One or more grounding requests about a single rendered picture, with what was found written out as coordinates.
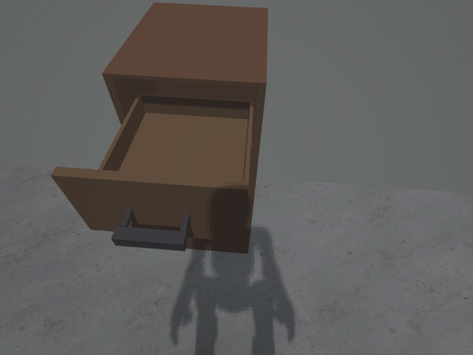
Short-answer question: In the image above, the cabinet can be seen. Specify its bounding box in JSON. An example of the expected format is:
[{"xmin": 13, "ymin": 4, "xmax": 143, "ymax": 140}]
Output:
[{"xmin": 102, "ymin": 2, "xmax": 268, "ymax": 254}]

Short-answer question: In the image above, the handle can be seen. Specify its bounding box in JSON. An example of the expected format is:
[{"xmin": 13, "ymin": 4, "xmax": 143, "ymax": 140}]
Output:
[{"xmin": 112, "ymin": 209, "xmax": 190, "ymax": 251}]

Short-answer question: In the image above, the drawer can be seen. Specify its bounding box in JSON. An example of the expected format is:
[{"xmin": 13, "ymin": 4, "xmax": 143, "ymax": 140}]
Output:
[{"xmin": 50, "ymin": 93, "xmax": 254, "ymax": 242}]

